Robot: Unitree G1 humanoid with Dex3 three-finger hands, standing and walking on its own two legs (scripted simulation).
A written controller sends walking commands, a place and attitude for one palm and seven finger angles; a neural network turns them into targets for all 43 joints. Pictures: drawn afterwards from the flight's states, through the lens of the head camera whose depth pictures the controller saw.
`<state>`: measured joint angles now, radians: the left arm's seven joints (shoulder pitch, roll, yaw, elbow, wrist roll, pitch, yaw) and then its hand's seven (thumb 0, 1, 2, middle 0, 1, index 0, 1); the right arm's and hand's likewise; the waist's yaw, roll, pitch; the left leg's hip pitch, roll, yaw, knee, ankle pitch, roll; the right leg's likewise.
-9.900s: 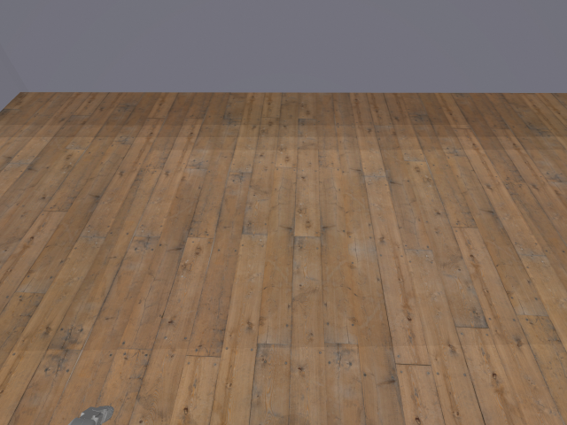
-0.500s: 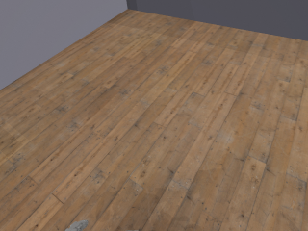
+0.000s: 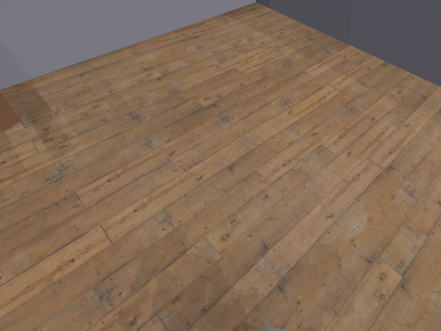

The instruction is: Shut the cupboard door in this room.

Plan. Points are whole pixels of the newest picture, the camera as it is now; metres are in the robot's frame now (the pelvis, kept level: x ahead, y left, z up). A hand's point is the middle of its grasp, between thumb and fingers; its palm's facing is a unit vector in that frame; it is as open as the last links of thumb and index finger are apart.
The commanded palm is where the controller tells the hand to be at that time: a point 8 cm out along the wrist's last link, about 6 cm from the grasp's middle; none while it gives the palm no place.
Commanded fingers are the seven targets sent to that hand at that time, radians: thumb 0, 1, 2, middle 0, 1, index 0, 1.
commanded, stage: turn or walk to find it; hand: left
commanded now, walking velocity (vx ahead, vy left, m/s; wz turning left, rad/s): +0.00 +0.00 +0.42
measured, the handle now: out of the picture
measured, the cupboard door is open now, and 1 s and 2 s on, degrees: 86 86 86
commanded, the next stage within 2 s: stand and wait in 0.52 s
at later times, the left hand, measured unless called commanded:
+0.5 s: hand out of the picture +0.04 +0.17 -0.14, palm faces +0.22 -0.94 -0.27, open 7.4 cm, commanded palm none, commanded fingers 0.00 0.90 0.90 -0.20 -0.30 -0.20 -0.30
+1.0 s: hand out of the picture -0.12 +0.18 -0.17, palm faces +0.35 -0.91 -0.22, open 7.4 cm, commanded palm none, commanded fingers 0.00 0.90 0.90 -0.20 -0.30 -0.20 -0.30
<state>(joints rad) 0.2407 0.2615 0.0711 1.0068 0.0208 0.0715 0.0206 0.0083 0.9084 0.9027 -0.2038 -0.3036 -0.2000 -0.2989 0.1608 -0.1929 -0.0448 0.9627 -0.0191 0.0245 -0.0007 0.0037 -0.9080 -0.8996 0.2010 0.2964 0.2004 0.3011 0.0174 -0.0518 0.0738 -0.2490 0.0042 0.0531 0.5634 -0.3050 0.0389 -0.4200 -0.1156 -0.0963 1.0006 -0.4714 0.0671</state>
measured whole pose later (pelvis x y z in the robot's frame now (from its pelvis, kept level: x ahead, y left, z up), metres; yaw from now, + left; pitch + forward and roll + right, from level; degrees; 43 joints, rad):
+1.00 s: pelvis -0.06 -0.01 +0.01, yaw +17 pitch -2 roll +0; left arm 0.27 0.21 0.03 1.10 0.02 0.04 0.02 0.01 0.91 0.90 -0.20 -0.30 -0.20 -0.30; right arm 0.14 -0.15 -0.02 1.05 -0.01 0.01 -0.03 0.00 -0.92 -0.90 0.20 0.30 0.20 0.30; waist 0.03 -0.02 0.04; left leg -0.17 0.00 0.05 0.45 -0.24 0.01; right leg -0.27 -0.09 -0.07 0.70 -0.42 0.05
